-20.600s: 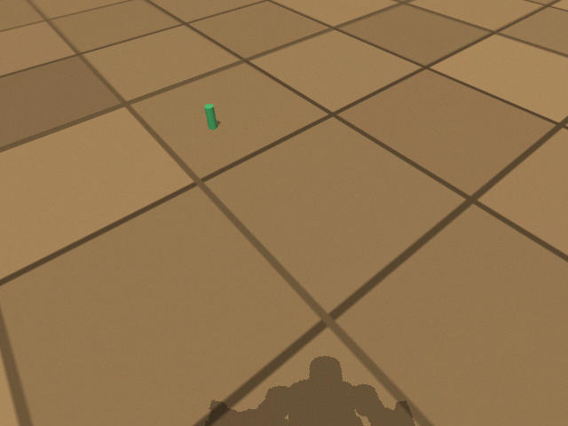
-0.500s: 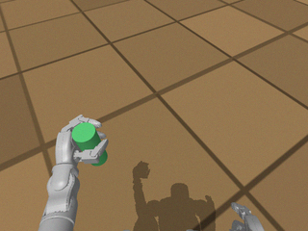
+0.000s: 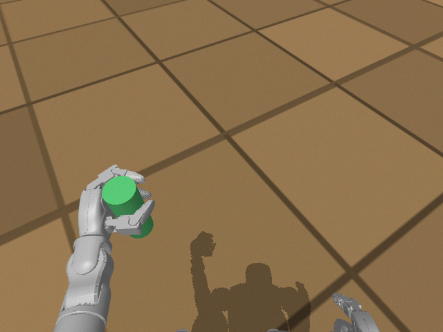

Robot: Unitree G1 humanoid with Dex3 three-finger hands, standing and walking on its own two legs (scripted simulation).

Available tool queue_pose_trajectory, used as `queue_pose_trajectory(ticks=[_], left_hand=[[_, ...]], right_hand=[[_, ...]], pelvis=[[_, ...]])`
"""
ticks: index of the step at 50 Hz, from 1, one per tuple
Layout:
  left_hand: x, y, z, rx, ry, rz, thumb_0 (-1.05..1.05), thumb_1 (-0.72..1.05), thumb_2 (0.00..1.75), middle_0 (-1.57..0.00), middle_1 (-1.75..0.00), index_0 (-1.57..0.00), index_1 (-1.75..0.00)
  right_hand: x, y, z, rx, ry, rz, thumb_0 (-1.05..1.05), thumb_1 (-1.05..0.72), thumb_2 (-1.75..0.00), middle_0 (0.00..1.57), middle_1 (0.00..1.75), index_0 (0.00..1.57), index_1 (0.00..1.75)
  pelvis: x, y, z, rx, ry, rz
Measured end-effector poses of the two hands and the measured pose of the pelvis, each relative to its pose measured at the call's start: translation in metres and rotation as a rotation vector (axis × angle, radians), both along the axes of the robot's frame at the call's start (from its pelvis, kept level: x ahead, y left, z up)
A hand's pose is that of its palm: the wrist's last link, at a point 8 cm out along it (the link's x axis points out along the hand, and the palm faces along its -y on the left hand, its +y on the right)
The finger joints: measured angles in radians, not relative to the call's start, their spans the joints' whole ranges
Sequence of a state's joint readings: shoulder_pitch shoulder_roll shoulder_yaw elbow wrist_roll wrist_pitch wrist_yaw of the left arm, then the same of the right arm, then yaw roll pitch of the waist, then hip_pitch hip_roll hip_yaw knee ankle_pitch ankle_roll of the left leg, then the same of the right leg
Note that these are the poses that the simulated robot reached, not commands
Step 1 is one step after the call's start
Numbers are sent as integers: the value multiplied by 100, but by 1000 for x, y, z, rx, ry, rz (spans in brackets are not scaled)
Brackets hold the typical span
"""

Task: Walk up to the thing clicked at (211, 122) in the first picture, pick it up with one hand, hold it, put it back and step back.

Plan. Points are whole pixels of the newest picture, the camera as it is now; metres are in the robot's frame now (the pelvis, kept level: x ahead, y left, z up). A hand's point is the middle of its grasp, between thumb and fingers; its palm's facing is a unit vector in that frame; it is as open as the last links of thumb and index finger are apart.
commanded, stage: hold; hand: left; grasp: from the side
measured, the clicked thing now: (130, 210) +0.33 +0.18 +0.03
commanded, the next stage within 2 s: crouch in 0.06 s
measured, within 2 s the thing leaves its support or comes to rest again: neither
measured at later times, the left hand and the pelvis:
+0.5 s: hand (138, 216) +0.34 +0.17 +0.00, palm faces +0.12 -0.99 -0.01, open 7.3 cm; pelvis -0.01 +0.00 -0.02, yaw +0 degrees
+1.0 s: hand (153, 249) +0.36 +0.19 -0.25, palm faces +0.11 -0.99 -0.03, open 7.3 cm; pelvis -0.06 +0.00 -0.22, yaw -2 degrees
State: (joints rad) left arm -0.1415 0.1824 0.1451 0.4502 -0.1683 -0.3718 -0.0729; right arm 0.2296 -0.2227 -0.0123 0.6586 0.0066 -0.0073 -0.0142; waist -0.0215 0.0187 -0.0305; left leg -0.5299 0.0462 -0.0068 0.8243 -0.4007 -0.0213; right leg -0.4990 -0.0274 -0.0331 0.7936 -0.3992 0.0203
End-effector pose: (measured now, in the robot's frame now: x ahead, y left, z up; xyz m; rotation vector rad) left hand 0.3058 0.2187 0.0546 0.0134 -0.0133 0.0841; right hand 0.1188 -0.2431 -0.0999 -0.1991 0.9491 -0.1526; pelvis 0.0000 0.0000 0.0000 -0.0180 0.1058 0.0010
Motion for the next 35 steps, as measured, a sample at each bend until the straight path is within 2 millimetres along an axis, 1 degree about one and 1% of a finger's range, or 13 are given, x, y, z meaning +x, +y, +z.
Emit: queue_pose_trajectory(ticks=[6, 12, 15, 19, 24, 28, 31, 35], left_hand=[[0, -1, 2, 2, -1, -5, 1, -6, 108, -85, -107, -89, -105], [2, -2, -2, -4, 11, 1, 1, -6, 108, -85, -107, -89, -105], [1, -2, -6, -3, 18, 7, 1, -6, 108, -85, -107, -89, -105], [1, 0, -20, -14, 34, 32, 1, -6, 108, -85, -107, -89, -105], [2, 2, -48, -14, 55, 39, 1, -6, 108, -85, -107, -89, -105], [5, 5, -80, -13, 60, 41, 1, -6, 108, -84, -107, -89, -105], [8, 8, -109, -13, 49, 41, 1, -6, 108, -85, -107, -89, -105], [15, 11, -153, -2, 23, 30, 1, -6, 108, -85, -107, -89, -105]], right_hand=[[3, 1, 1, 2, -10, 1, 1, -91, -91, 20, 30, 20, 30], [5, 1, 2, 0, -16, 2, 1, -90, -91, 20, 30, 20, 30], [5, 0, 1, -1, -12, 6, 1, -89, -91, 20, 30, 20, 30], [3, -2, -2, -6, 0, 13, 1, -89, -90, 20, 30, 20, 30], [-3, -6, -15, -19, 28, 23, 1, -88, -90, 20, 30, 20, 30], [-12, -11, -33, -34, 63, 32, 1, -88, -90, 20, 30, 20, 30], [-19, -15, -54, -47, 90, 43, 1, -88, -90, 20, 30, 20, 30], [-29, -21, -92, -64, 130, 53, 1, -88, -90, 20, 30, 20, 30]], pelvis=[[1, 0, 1, 0, -4, 0], [1, 0, 0, 1, 0, 0], [0, 0, -1, 1, 5, 0], [-2, -1, -4, 0, 26, 1], [-7, -1, -16, -1, 73, 1], [-13, -2, -34, -2, 137, -1], [-18, -2, -55, -6, 200, -2], [-24, -1, -92, -12, 288, -5]])
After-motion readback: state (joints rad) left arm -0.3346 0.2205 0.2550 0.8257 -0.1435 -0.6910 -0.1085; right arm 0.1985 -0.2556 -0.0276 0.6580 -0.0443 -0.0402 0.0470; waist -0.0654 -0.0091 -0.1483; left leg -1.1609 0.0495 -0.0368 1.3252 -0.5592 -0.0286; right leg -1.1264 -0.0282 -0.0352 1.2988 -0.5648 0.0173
